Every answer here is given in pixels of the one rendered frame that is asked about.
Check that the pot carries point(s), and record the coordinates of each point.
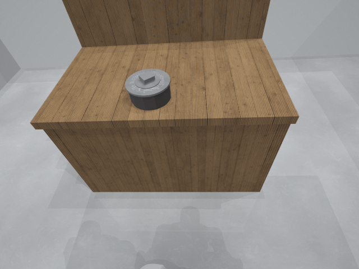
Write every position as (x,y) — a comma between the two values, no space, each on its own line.
(153,102)

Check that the lid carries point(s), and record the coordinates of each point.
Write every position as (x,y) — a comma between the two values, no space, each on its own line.
(137,88)

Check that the table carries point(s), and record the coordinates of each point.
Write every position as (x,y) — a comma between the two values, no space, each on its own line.
(227,117)

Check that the knob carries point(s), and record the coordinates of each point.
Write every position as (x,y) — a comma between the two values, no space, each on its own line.
(146,77)

